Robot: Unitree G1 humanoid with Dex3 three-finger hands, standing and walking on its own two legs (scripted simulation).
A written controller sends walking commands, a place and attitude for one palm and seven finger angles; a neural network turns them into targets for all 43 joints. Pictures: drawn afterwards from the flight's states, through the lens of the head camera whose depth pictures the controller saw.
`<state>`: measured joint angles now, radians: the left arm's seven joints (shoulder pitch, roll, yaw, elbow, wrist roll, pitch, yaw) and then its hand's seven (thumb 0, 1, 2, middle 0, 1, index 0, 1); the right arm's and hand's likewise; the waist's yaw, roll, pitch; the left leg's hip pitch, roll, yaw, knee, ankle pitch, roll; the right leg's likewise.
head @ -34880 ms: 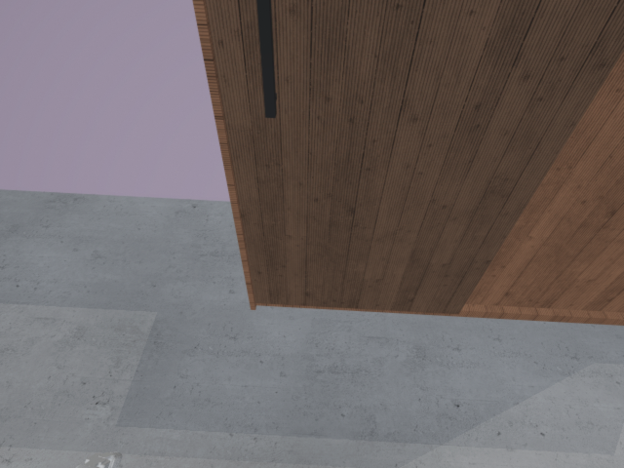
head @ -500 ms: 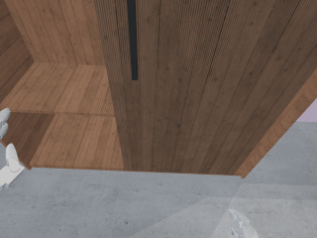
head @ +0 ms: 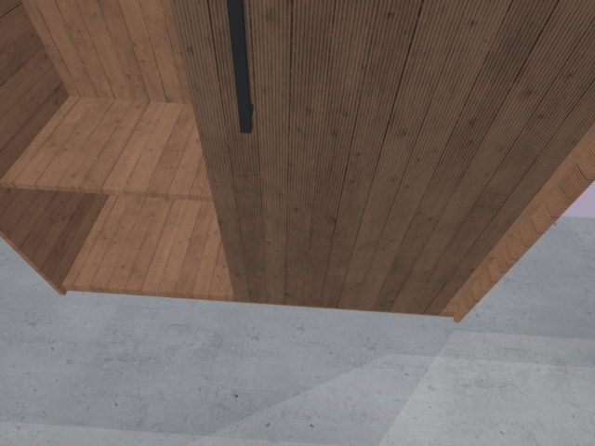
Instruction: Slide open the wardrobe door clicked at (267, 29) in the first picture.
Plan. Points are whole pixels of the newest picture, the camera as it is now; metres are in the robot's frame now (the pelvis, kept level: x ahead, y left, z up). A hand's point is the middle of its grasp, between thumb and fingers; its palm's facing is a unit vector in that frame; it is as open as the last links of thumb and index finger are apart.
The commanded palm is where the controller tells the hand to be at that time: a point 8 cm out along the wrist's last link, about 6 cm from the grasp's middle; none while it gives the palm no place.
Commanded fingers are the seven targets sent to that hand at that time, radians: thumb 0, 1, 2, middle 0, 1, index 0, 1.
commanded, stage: let the arm hang, fingers relaxed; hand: left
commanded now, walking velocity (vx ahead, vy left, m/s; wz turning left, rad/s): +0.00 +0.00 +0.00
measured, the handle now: (241, 38) +0.62 +0.13 +0.22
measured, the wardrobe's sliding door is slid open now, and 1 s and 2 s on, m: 0.64 0.64 0.64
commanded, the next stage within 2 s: look to check the result in 0.58 s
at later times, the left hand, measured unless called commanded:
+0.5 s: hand out of the picture +0.06 +0.17 -0.17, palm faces -0.02 -0.98 -0.20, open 7.3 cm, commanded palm none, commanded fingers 0.00 0.90 0.90 -0.20 -0.30 -0.20 -0.30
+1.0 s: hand out of the picture +0.03 +0.18 -0.17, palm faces -0.01 -0.97 -0.23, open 7.4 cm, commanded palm none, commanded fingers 0.00 0.90 0.90 -0.20 -0.30 -0.20 -0.30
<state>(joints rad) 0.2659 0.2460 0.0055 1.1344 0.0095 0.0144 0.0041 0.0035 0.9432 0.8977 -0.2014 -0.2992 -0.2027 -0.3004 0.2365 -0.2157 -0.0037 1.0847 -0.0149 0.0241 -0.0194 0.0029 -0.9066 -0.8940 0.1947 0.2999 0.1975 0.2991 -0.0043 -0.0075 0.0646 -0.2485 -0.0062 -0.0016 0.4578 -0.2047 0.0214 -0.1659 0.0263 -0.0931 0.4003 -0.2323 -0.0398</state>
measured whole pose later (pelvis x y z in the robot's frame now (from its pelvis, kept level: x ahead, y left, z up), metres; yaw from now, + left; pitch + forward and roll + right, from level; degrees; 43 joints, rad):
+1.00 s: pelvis +0.02 -0.01 +0.00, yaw -1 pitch -1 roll +0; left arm 0.23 0.19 0.01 1.17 0.01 -0.01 0.02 0.01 0.91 0.90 -0.20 -0.30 -0.20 -0.30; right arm 0.21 -0.19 0.00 1.15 -0.01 0.00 -0.03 0.00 -0.91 -0.89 0.20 0.30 0.20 0.30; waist -0.01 0.01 0.05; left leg -0.16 0.00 0.01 0.37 -0.20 0.01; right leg -0.10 0.03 -0.07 0.35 -0.23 -0.05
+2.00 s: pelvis +0.02 -0.02 +0.01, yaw -2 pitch -1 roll +0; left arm 0.15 0.26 0.01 1.15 0.01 -0.02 0.01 0.01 0.90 0.90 -0.20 -0.30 -0.20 -0.30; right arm 0.15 -0.26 0.00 1.14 -0.01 0.01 -0.02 0.00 -0.91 -0.89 0.20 0.30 0.20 0.30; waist -0.01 0.00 0.05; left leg -0.12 0.02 0.02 0.33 -0.18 -0.01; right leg -0.06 0.05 -0.07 0.29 -0.21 -0.06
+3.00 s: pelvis +0.03 -0.02 +0.01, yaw -2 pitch -1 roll +0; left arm 0.14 0.28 0.01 1.15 0.01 -0.02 0.01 0.01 0.90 0.90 -0.20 -0.30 -0.20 -0.30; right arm 0.14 -0.28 0.00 1.14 -0.01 0.00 -0.02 0.00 -0.91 -0.89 0.20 0.30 0.20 0.30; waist -0.02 0.00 0.05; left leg -0.11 0.02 0.03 0.31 -0.18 -0.01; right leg -0.05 0.05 -0.05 0.27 -0.21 -0.06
